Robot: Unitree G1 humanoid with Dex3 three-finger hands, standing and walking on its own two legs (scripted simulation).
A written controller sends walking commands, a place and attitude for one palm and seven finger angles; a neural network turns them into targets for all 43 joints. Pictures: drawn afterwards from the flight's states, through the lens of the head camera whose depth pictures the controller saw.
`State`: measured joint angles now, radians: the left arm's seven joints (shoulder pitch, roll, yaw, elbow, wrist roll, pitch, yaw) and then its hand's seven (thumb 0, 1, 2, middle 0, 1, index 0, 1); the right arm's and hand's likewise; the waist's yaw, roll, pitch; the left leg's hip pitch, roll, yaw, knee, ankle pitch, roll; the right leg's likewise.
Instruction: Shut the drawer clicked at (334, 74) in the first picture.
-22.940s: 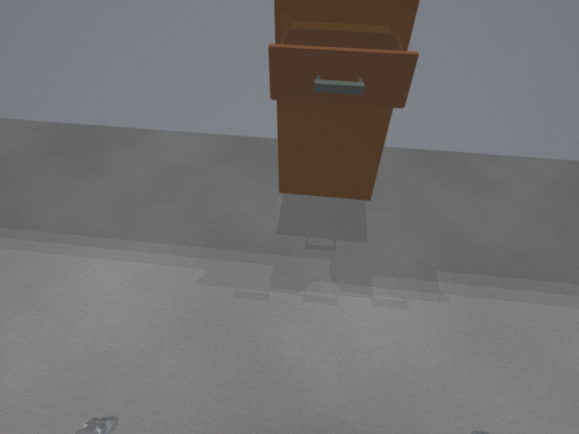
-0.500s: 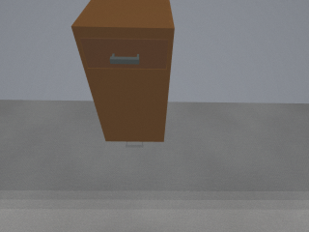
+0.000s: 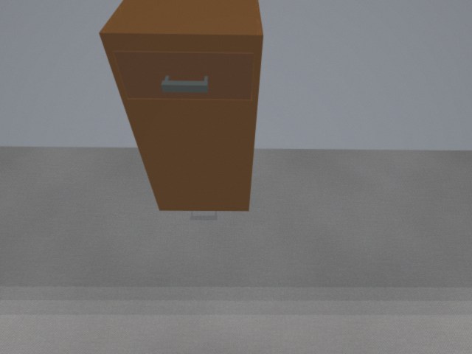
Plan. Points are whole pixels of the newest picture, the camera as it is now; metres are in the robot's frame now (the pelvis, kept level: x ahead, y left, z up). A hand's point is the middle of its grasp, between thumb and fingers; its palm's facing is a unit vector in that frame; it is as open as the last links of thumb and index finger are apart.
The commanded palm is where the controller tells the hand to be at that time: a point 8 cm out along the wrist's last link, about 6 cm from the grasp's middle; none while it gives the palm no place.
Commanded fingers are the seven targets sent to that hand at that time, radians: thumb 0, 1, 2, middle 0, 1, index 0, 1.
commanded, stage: look to check the result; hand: left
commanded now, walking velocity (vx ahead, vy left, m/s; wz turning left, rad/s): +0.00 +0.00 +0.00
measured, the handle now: (185, 82) +0.86 +0.20 -0.01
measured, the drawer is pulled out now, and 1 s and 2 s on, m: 0.00 0.00 0.00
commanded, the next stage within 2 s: stand and wait in 0.28 s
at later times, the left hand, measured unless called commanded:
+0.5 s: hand out of the picture +0.01 +0.17 -0.18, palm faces +0.02 -0.98 -0.19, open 7.4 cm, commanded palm none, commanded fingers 0.00 0.90 0.90 -0.20 -0.30 -0.20 -0.30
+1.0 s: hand out of the picture +0.01 +0.17 -0.17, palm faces +0.02 -0.98 -0.21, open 7.4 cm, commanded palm none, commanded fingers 0.00 0.90 0.90 -0.20 -0.30 -0.20 -0.30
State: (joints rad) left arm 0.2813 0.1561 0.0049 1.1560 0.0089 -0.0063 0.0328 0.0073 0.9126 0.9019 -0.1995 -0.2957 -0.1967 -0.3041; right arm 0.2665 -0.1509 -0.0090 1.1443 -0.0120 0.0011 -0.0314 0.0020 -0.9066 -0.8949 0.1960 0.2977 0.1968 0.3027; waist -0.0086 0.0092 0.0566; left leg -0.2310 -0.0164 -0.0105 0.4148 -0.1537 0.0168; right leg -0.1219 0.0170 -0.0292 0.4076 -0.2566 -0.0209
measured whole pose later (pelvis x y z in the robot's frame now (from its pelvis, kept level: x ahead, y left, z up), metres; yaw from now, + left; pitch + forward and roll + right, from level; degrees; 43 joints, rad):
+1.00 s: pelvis +0.01 -0.01 +0.00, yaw +0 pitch -2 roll +0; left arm 0.26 0.17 0.00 1.15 0.01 -0.01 0.03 0.01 0.91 0.90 -0.20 -0.30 -0.20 -0.30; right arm 0.24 -0.17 0.00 1.16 -0.01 0.00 -0.03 0.00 -0.91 -0.89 0.20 0.30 0.20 0.30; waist -0.01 0.01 0.05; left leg -0.19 -0.01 -0.01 0.38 -0.16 0.00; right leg -0.08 0.03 -0.03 0.37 -0.26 -0.03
